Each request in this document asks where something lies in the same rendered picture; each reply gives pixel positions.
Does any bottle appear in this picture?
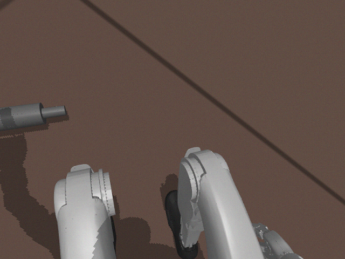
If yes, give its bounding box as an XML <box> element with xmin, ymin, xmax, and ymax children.
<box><xmin>0</xmin><ymin>103</ymin><xmax>67</xmax><ymax>131</ymax></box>

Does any right robot hand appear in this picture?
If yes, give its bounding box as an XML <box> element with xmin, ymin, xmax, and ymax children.
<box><xmin>252</xmin><ymin>223</ymin><xmax>294</xmax><ymax>259</ymax></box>

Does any right robot foot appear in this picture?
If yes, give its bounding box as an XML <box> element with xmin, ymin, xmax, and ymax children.
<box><xmin>165</xmin><ymin>190</ymin><xmax>198</xmax><ymax>259</ymax></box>

